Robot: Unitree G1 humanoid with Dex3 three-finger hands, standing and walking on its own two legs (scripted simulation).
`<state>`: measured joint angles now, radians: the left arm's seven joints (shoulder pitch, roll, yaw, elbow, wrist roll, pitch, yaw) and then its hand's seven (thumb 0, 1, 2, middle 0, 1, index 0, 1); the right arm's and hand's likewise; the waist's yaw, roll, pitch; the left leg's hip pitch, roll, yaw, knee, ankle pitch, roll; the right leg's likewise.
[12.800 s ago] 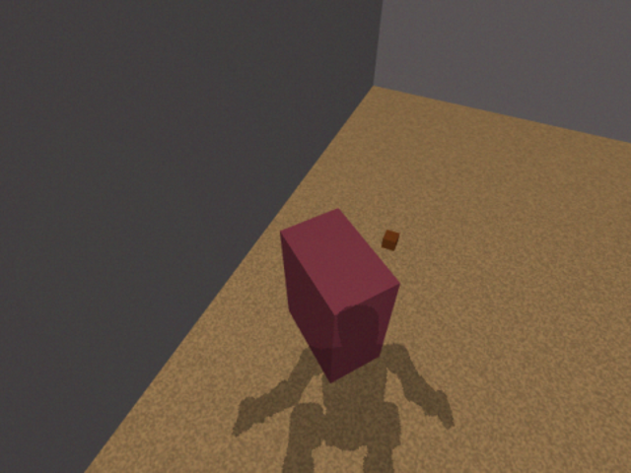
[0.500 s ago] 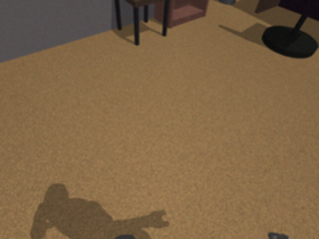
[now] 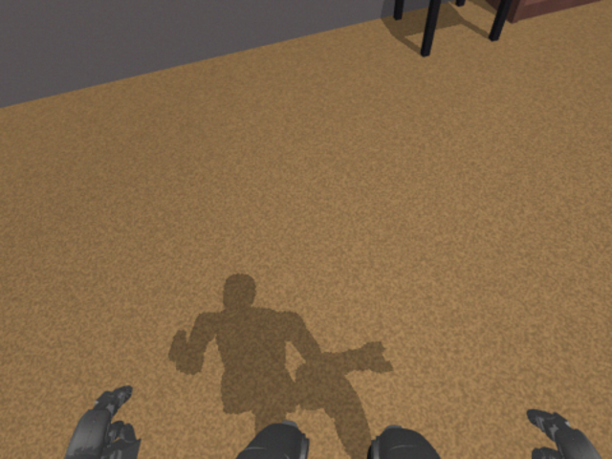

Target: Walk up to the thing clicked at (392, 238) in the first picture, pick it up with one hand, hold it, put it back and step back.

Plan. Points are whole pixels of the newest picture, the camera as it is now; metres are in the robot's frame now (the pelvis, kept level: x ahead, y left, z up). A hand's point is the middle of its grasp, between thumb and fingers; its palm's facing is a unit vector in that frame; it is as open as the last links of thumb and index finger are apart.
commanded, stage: walk up
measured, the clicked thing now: out of the picture +0.68 +1.35 -0.73
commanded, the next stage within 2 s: none
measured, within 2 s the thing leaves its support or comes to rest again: neither
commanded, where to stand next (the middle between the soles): +0.05 +0.08 m, yaw +54 degrees
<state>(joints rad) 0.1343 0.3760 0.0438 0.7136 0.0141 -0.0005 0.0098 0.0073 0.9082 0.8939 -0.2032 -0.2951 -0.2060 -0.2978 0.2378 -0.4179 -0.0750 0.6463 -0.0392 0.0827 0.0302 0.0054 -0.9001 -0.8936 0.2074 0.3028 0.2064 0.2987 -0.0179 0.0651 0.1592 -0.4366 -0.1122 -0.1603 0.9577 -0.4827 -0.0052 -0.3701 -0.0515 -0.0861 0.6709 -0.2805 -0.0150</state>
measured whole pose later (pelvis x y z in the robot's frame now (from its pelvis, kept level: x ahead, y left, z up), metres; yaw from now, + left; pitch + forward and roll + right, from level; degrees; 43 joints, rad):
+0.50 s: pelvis -0.01 +0.03 -0.01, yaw +24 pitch -1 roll +0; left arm 0.21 0.47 0.06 0.81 0.01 0.05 -0.02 0.01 0.91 0.89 -0.20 -0.29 -0.20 -0.30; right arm 0.27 -0.41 -0.07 0.73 -0.03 0.04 0.04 0.00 -0.90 -0.89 0.21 0.30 0.21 0.30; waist 0.00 -0.08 0.11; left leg -0.38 -0.05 -0.05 0.74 -0.34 0.03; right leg -0.46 -0.15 -0.11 1.08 -0.57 0.02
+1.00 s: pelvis -0.02 +0.01 +0.01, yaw +41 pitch -2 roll +2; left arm 0.24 0.40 0.05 0.75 0.04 -0.03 0.00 0.01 0.90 0.89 -0.21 -0.30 -0.21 -0.30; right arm 0.25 -0.45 -0.07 0.74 -0.02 0.03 0.03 0.01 -0.90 -0.89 0.21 0.30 0.21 0.30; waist 0.03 0.03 0.12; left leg -0.52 -0.05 -0.08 1.08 -0.40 -0.01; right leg -0.28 -0.12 -0.10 0.64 -0.32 0.00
